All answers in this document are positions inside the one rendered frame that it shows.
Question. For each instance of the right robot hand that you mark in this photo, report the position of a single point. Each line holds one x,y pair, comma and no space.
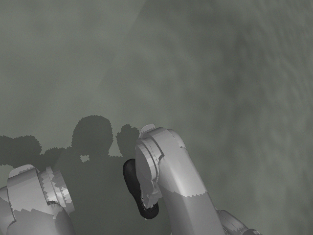
231,225

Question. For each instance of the right robot foot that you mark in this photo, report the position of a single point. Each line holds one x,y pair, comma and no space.
129,173

